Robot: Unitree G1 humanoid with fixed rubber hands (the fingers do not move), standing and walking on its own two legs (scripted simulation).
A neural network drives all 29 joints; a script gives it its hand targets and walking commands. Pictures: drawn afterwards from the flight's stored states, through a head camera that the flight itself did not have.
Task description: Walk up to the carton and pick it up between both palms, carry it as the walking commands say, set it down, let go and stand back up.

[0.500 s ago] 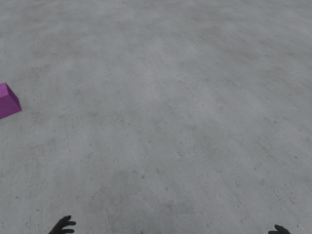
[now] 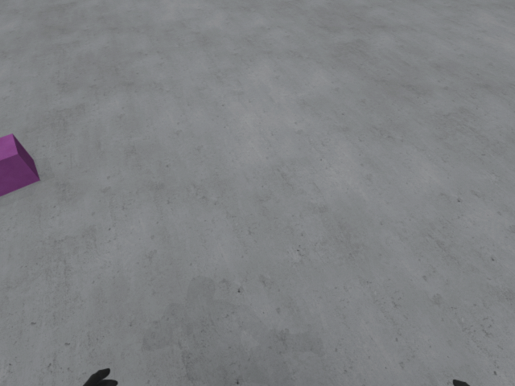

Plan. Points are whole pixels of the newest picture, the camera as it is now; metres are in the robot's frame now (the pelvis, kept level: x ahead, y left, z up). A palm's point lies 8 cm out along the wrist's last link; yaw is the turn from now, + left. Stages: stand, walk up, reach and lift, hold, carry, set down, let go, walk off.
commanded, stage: stand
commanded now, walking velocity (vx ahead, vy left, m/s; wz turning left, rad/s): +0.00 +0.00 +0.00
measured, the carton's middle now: out of the picture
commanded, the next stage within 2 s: walk up in 0.72 s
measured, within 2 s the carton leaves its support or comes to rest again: neither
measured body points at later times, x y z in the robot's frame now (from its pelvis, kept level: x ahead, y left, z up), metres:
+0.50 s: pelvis +0.01 +0.00 +0.00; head +0.02 -0.01 +0.45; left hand +0.11 +0.32 -0.11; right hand +0.11 -0.32 -0.12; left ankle +0.00 +0.12 -0.75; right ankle -0.01 -0.13 -0.75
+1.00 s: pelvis +0.01 +0.00 +0.00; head +0.02 +0.00 +0.45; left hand +0.10 +0.33 -0.10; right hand +0.12 -0.31 -0.12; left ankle +0.00 +0.12 -0.74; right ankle -0.01 -0.13 -0.75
